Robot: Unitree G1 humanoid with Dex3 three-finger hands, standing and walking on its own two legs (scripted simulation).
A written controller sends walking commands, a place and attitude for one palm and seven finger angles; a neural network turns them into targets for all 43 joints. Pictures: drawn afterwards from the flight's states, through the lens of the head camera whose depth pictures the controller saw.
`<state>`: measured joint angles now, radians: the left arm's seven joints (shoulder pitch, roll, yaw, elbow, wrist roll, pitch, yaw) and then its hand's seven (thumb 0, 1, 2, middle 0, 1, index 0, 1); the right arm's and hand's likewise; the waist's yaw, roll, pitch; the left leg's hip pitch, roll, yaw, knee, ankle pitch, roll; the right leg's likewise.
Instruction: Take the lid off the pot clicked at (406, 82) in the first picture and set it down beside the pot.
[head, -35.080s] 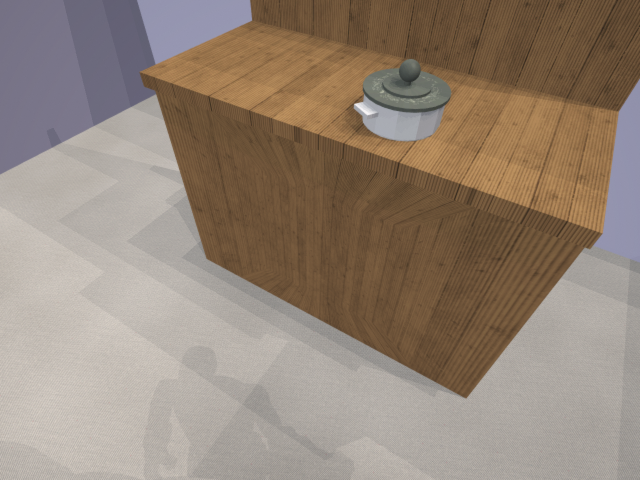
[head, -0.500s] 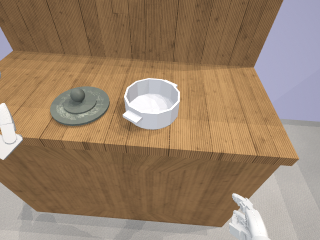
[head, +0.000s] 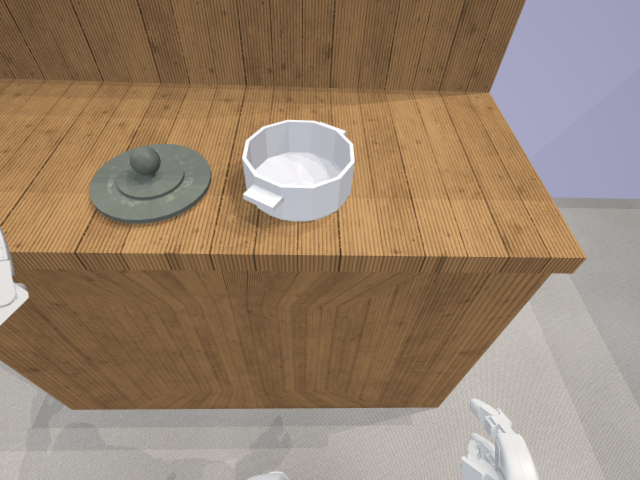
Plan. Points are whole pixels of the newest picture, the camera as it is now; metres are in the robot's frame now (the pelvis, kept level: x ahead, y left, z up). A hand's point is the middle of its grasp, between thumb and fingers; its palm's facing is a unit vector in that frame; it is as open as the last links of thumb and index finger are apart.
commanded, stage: step back with the hand held close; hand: left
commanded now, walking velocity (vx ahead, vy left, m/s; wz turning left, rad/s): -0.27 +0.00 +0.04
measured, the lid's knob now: (145, 160) +0.54 +0.31 +0.09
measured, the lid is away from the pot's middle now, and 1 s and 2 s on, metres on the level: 0.24 0.24 0.24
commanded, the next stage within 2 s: stop stepping back and stand still in 0.60 s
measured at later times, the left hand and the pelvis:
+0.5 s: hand out of the picture +0.12 +0.25 +0.25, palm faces +0.35 -0.86 -0.37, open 7.5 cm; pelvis -0.07 +0.04 -0.01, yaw -4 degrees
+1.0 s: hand out of the picture -0.05 +0.36 +0.25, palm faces +0.42 -0.75 -0.51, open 7.5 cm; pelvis -0.23 +0.14 -0.02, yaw -5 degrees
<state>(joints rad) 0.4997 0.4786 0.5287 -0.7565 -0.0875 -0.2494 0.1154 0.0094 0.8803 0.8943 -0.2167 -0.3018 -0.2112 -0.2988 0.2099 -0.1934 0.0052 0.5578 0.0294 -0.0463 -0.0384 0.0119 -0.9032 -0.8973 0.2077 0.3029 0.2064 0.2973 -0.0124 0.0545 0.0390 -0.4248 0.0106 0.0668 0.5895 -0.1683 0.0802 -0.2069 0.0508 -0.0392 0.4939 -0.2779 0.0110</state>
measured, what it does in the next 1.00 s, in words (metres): walks backwards: right foot, then left foot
